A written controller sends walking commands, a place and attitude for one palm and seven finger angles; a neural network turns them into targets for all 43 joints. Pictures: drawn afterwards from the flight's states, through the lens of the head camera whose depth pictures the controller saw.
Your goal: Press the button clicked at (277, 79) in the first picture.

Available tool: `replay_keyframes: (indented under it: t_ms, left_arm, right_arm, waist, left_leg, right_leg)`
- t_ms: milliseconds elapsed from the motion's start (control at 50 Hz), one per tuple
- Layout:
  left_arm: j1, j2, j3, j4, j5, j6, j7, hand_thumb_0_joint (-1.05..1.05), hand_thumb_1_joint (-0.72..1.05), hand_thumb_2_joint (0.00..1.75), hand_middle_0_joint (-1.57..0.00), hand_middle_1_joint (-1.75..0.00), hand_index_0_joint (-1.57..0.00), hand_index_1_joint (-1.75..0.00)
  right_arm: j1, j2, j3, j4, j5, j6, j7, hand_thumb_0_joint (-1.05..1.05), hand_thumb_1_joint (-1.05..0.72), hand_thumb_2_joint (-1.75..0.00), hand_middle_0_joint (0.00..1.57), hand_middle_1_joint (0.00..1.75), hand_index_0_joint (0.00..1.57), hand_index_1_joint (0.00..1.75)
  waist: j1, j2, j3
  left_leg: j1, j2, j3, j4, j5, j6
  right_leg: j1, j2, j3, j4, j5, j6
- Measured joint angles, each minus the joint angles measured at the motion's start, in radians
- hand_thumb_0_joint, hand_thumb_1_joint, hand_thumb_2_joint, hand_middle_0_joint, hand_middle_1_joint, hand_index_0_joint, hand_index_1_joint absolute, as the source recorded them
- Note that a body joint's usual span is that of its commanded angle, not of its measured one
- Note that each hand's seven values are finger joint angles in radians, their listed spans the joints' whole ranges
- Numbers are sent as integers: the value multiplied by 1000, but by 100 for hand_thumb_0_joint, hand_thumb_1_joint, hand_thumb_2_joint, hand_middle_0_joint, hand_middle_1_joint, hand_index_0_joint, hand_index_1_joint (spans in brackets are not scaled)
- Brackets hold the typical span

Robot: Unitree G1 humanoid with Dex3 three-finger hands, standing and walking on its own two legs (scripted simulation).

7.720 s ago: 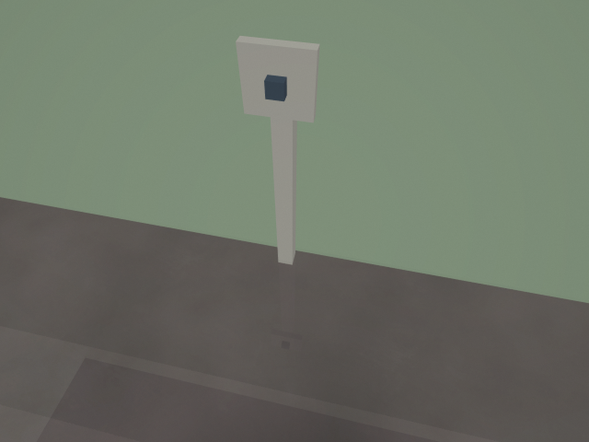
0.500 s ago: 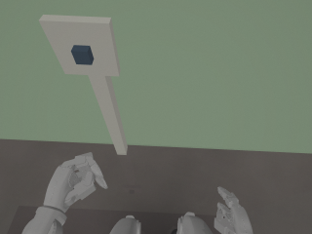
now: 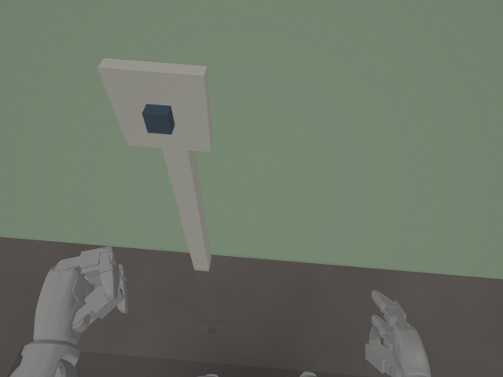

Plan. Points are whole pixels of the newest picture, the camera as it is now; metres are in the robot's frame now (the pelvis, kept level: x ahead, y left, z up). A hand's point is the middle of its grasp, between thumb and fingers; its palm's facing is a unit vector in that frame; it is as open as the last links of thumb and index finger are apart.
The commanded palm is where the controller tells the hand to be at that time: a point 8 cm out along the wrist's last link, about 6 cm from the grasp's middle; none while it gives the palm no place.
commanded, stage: raise the hand and make a fist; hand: left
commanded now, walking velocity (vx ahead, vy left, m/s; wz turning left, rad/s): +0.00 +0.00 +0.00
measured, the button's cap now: (159, 118) +0.54 +0.22 +0.09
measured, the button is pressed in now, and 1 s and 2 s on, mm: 0 0 0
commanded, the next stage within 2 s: aim a knuckle at the button in 0.72 s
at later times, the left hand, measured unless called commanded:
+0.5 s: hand (119, 274) +0.24 +0.20 +0.08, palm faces -0.02 -1.00 -0.05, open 3.1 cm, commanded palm +0.21 +0.25 +0.09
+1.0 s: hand (119, 273) +0.23 +0.20 +0.09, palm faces +0.06 -1.00 -0.07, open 3.1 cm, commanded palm +0.22 +0.25 +0.09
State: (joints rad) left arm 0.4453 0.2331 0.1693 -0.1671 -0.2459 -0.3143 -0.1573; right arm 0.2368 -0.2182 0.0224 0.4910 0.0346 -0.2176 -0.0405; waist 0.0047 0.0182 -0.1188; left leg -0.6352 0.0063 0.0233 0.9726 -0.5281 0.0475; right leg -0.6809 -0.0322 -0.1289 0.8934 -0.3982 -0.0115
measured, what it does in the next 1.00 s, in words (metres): stands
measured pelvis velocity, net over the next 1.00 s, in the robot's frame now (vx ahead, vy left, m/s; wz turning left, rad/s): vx -0.02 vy -0.02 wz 0.02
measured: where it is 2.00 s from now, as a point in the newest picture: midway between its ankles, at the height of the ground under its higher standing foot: outside the picture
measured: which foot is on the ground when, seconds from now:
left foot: down 0.00-1.00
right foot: down 0.00-1.00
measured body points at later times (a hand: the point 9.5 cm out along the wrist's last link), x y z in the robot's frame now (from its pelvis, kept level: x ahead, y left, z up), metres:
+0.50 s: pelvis +0.00 +0.00 +0.02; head +0.04 +0.00 +0.47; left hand +0.23 +0.25 +0.09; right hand +0.17 -0.24 -0.06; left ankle -0.03 +0.08 -0.69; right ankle +0.03 -0.12 -0.69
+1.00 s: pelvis -0.02 -0.02 +0.02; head +0.02 -0.03 +0.46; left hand +0.22 +0.25 +0.10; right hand +0.16 -0.25 -0.06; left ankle -0.03 +0.08 -0.69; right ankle +0.03 -0.12 -0.69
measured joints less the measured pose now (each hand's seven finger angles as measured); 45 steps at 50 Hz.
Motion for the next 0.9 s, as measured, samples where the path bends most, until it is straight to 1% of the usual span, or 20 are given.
replay_keyframes:
  t_ms: [80,160,200,280,340,400,480,520,580,640,680,780,840,900]
  left_arm:
    - [-34,8,-6,35,10,32,-44,1,90,90,-129,-149,-130,-150]
    - [-51,26,-5,60,3,75,-84,2,90,90,-129,-150,-130,-150]
    - [-51,32,10,55,-10,78,-85,2,90,90,-129,-150,-130,-150]
    - [-69,37,52,46,-34,51,-75,2,90,90,-130,-150,-130,-150]
    - [-106,40,71,69,-42,45,-89,2,90,90,-130,-150,-130,-150]
    - [-135,44,70,108,-43,70,-117,2,90,90,-130,-150,-130,-150]
    - [-126,44,58,139,-47,106,-142,1,90,90,-129,-150,-130,-150]
    - [-114,42,59,138,-52,102,-136,2,90,90,-129,-150,-130,-150]
    - [-106,34,68,133,-53,69,-113,2,90,90,-129,-150,-130,-150]
    - [-113,26,71,131,-45,37,-95,2,90,90,-130,-150,-130,-150]
    - [-118,23,67,134,-38,27,-95,2,90,90,-130,-150,-130,-150]
    - [-119,27,44,154,-28,37,-121,2,90,90,-130,-150,-130,-150]
    - [-116,32,45,161,-35,42,-126,2,90,90,-130,-150,-130,-150]
    - [-133,32,57,173,-45,31,-120,2,90,90,-130,-150,-130,-150]
  right_arm:
    - [-8,-3,20,0,0,9,6,1,-90,-90,20,30,20,30]
    - [-7,-4,30,9,0,12,1,1,-90,-90,20,30,20,30]
    - [0,-2,29,17,0,10,-2,1,-90,-90,20,30,20,30]
    - [19,-5,27,43,0,5,-2,1,-90,-90,20,30,20,30]
    - [26,-16,27,62,2,4,-1,1,-90,-90,20,30,20,30]
    - [28,-28,24,73,5,5,-1,1,-90,-90,20,30,20,30]
    - [32,-36,17,68,6,5,-2,1,-90,-90,20,30,20,30]
    - [35,-36,14,64,4,3,-3,1,-90,-90,20,30,20,30]
    - [37,-35,12,61,2,-3,-1,1,-90,-90,20,30,20,30]
    - [36,-37,12,65,2,-8,2,1,-90,-90,20,30,20,30]
    - [33,-39,13,68,2,-12,4,1,-90,-90,20,30,20,30]
    - [20,-37,19,71,5,-17,0,1,-90,-90,20,30,20,30]
    - [17,-31,23,70,6,-19,-5,1,-90,-90,20,30,20,30]
    - [16,-28,27,74,5,-24,-10,1,-90,-90,20,30,20,30]
  waist:
    - [9,8,6]
    - [11,10,19]
    - [11,9,21]
    - [11,10,21]
    - [8,15,22]
    - [1,22,23]
    - [-9,22,23]
    - [-10,16,25]
    - [-7,6,32]
    - [-1,1,39]
    - [1,4,41]
    - [0,15,45]
    - [0,16,48]
    - [3,16,52]
  left_leg:
    - [12,-3,-7,-11,2,1]
    - [31,-2,-5,-30,7,0]
    - [45,0,-4,-43,11,-2]
    - [72,0,-6,-68,19,-4]
    - [85,0,-9,-79,25,-5]
    - [95,-1,-7,-93,34,-5]
    - [115,-1,5,-118,47,-6]
    - [124,0,10,-128,53,-7]
    - [131,1,11,-132,59,-10]
    - [129,2,4,-128,62,-14]
    - [125,2,0,-123,64,-15]
    - [123,2,-2,-122,71,-18]
    - [128,3,0,-127,75,-20]
    - [129,3,-3,-129,79,-23]
  right_leg:
    - [17,-2,-6,-15,1,2]
    - [34,1,-5,-33,7,2]
    - [48,3,-3,-45,10,1]
    - [75,6,-5,-69,17,0]
    - [90,6,-8,-81,21,0]
    - [99,6,-6,-93,30,-1]
    - [109,7,6,-108,42,-2]
    - [115,9,11,-113,46,-5]
    - [120,10,11,-114,49,-9]
    - [121,10,5,-111,51,-13]
    - [120,10,1,-109,53,-15]
    - [118,10,-2,-107,57,-19]
    - [120,11,0,-109,60,-21]
    - [122,11,-3,-109,61,-24]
